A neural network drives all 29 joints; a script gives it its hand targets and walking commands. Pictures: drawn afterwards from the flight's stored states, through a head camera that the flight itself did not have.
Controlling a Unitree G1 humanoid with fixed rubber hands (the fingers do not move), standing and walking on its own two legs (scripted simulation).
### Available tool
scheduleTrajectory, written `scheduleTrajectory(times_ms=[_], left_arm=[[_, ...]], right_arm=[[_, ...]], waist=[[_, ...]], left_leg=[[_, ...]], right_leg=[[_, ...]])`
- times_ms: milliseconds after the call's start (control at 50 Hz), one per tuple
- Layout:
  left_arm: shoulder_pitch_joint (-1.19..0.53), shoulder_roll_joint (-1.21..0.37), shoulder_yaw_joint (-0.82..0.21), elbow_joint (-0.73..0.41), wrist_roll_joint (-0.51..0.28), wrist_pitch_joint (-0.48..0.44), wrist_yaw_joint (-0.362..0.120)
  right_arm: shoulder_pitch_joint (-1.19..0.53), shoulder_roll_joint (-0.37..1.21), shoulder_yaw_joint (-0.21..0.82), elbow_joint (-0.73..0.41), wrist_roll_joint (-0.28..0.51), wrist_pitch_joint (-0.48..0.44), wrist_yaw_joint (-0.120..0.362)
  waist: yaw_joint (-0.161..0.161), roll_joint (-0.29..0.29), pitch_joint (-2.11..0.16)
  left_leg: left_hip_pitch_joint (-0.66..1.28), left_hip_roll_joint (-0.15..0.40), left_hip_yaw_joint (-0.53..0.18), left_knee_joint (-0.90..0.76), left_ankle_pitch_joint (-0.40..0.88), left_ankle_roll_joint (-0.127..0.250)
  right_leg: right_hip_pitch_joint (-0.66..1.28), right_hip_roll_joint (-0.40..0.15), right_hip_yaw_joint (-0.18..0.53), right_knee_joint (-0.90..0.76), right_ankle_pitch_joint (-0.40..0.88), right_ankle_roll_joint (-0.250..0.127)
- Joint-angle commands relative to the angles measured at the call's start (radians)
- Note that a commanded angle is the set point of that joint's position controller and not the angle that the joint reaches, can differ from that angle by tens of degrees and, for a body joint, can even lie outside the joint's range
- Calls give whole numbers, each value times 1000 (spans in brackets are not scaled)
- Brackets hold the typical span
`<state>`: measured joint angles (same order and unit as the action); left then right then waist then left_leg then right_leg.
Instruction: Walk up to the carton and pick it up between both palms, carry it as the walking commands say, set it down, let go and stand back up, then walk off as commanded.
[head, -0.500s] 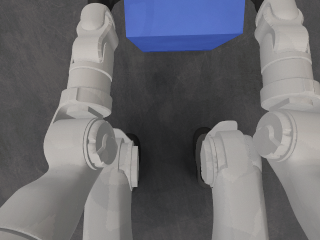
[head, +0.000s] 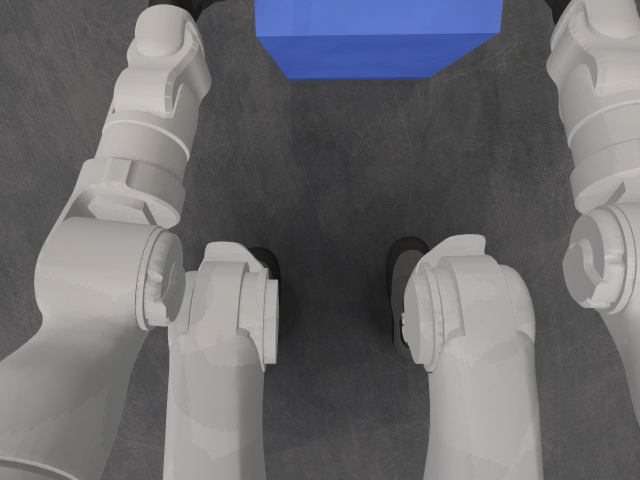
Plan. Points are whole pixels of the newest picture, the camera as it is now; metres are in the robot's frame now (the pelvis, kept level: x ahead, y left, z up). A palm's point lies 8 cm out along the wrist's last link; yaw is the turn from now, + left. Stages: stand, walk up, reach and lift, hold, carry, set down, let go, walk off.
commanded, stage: set down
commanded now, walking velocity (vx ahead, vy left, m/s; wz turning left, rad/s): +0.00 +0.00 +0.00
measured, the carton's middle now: out of the picture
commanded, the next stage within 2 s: let go in 1.32 s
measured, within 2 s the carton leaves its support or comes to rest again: neither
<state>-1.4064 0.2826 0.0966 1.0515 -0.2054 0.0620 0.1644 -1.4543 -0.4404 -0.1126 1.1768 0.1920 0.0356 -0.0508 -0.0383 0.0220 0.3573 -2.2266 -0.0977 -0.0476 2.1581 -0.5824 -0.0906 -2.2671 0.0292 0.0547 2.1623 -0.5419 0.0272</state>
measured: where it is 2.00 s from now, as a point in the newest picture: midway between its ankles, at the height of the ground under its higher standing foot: (332, 322)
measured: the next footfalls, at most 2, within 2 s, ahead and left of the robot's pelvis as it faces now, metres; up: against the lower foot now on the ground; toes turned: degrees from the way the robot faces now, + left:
none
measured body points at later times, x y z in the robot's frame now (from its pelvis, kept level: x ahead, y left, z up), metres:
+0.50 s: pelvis +0.01 +0.00 +0.08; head +0.35 -0.04 +0.38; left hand +0.57 +0.12 -0.04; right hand +0.55 -0.25 -0.04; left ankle +0.11 +0.13 -0.34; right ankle +0.12 -0.13 -0.34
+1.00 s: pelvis +0.03 +0.00 +0.22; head +0.34 -0.03 +0.54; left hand +0.57 +0.13 +0.11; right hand +0.55 -0.26 +0.11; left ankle +0.11 +0.13 -0.34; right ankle +0.12 -0.13 -0.34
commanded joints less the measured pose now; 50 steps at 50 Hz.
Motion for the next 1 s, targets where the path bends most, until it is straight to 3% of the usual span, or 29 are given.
scheduleTrajectory(times_ms=[0, 120, 220, 440, 740, 980], left_arm=[[-266, 82, 7, -112, 5, -15, -2], [-254, 80, 24, -198, 17, 9, 18], [-176, 62, 61, -233, 46, 38, 25], [-75, 17, 124, -287, 118, 68, 9], [37, -18, 169, -404, 175, 96, -5], [102, -55, 190, -411, 211, 90, -31]], right_arm=[[-248, -123, -22, -76, 1, -18, 4], [-243, -142, -45, -182, -21, 1, -8], [-185, -105, -62, -256, -50, 35, -5], [-95, -44, -124, -305, -133, 75, 23], [9, -24, -177, -398, -168, 98, 47], [73, -10, -207, -385, -203, 85, 84]], waist=[[-29, -6, -1241], [-34, -9, -1439], [-24, -47, -1442], [-14, -65, -1381], [-7, -53, -1492], [-2, -42, -1441]], left_leg=[[529, 25, 125, -156, 243, 28], [629, 10, 147, -183, 277, 28], [592, -4, 163, -243, 278, 35], [567, -15, 160, -438, 255, 36], [774, -27, 150, -702, 373, 27], [990, -17, 128, -954, 431, 21]], right_leg=[[668, -24, -83, -179, 297, -11], [751, -13, -109, -216, 315, -10], [779, 4, -120, -271, 326, -2], [833, 29, -114, -450, 327, 0], [1079, 48, -110, -705, 480, 7], [1206, 50, -103, -955, 511, 11]])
